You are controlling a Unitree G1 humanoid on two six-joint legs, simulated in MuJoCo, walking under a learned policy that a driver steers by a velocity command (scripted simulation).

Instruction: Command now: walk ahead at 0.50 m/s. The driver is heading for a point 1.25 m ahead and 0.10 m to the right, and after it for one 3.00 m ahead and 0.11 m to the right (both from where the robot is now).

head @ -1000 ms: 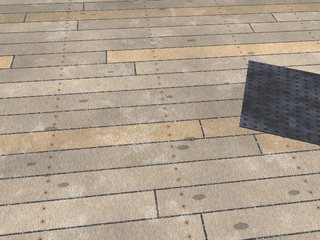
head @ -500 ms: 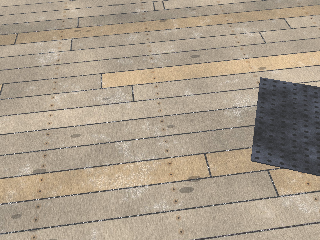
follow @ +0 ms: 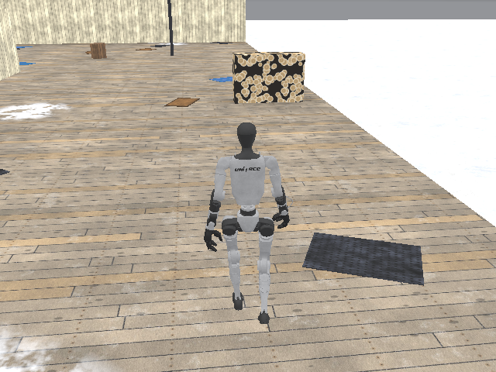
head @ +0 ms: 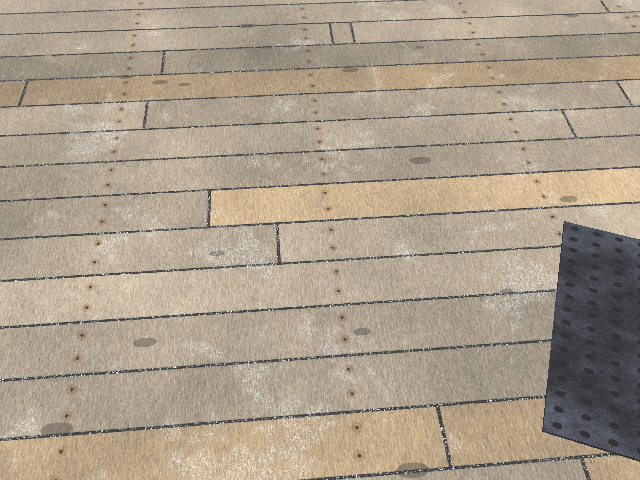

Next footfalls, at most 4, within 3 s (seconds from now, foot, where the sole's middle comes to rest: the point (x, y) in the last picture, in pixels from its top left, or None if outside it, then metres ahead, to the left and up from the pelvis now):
0.46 right None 0.41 -0.11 -0.76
0.84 left None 0.35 0.10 -0.76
2.24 left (324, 329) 0.80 0.04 -0.76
2.80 right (392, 226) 1.12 -0.13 -0.76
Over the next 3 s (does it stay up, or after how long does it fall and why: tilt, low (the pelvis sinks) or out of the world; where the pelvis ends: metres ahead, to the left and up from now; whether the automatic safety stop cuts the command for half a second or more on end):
stays up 1.06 -0.07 0.02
